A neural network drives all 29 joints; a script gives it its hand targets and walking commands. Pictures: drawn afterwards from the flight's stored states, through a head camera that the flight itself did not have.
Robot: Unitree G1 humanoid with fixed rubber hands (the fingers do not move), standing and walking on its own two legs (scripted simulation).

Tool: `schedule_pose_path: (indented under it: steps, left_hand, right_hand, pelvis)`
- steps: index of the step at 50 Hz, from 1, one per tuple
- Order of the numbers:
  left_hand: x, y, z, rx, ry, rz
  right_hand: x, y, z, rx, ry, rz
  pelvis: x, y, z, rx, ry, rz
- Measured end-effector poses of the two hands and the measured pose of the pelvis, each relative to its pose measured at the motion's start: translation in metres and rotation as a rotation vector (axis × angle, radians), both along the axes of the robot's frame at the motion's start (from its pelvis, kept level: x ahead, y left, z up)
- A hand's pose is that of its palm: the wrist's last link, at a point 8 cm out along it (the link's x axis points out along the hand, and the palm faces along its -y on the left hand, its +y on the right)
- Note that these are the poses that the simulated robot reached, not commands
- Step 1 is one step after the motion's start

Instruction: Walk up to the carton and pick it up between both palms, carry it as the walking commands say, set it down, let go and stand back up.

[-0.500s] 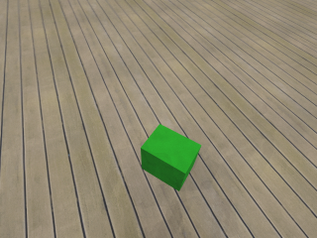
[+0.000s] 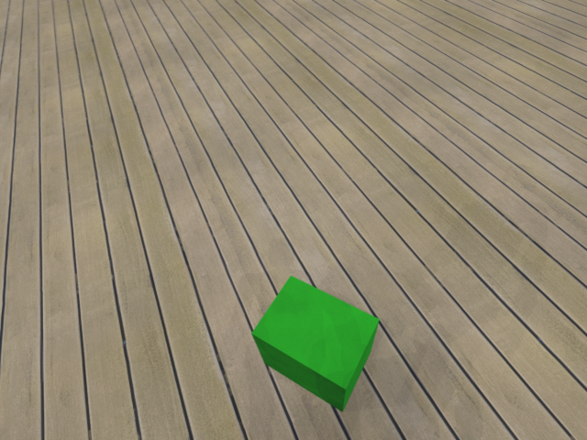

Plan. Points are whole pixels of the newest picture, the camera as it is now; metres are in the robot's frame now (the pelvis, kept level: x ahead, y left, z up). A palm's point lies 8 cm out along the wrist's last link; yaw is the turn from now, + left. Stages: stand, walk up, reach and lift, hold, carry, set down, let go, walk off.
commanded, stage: walk up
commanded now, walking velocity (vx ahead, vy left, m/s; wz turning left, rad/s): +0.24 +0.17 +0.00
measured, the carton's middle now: (316, 343) +0.49 -0.01 -0.63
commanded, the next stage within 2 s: none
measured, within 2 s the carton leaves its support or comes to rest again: neither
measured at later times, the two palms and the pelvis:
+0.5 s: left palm out of the picture +0.09 +0.35 -0.16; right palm out of the picture +0.12 -0.16 -0.12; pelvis +0.05 +0.09 +0.00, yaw +1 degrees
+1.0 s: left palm out of the picture -0.01 +0.36 -0.13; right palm out of the picture +0.06 -0.10 -0.13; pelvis +0.04 +0.13 +0.01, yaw +0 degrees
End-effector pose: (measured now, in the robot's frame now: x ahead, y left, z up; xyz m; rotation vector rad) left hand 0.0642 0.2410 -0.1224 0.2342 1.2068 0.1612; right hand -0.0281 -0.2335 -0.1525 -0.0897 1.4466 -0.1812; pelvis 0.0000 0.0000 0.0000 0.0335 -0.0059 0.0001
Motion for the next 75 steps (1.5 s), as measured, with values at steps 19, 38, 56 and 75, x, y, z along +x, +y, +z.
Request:
schedule_pose_path:
  steps: [19,38,56,75]
  left_hand:
    - [-0.015,0.048,-0.020,-0.047,0.142,0.123]
    - [-0.025,0.134,-0.026,-0.090,0.248,0.123]
    - [-0.106,0.105,-0.008,-0.034,0.397,0.119]
    - [-0.048,0.049,-0.016,-0.069,0.285,0.086]
  right_hand:
    - [0.158,0.040,0.022,-0.067,-0.180,0.116]
    - [0.128,0.138,0.047,-0.100,-0.216,0.081]
    - [0.083,0.129,0.012,-0.028,-0.083,-0.007]
    - [0.094,0.111,0.006,0.001,-0.073,-0.027]
  pelvis:
    - [0.049,0.054,0.000,-0.047,0.005,0.017]
    - [0.050,0.129,0.014,-0.092,0.011,0.010]
    - [0.047,0.121,0.005,-0.031,-0.001,-0.007]
    - [0.064,0.085,0.004,-0.001,-0.009,-0.014]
